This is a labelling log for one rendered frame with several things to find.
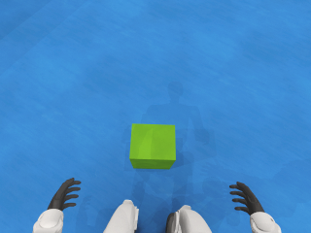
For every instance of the left robot hand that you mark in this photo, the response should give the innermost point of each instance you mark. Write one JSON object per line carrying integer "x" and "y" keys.
{"x": 58, "y": 200}

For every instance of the carton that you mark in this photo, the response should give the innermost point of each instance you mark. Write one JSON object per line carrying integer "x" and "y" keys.
{"x": 152, "y": 146}

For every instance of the right robot hand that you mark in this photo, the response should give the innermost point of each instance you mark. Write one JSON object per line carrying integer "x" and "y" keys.
{"x": 250, "y": 199}

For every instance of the robot right forearm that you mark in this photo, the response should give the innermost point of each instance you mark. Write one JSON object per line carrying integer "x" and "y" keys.
{"x": 263, "y": 223}

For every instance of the robot left forearm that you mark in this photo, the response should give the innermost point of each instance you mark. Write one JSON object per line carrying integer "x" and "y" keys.
{"x": 50, "y": 221}

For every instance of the right robot shin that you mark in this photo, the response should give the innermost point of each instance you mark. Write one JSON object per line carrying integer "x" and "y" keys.
{"x": 185, "y": 207}

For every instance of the left robot shin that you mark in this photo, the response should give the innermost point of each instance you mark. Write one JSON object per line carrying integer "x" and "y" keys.
{"x": 128, "y": 202}

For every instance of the robot shin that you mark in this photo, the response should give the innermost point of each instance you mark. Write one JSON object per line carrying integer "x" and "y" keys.
{"x": 128, "y": 202}
{"x": 185, "y": 207}

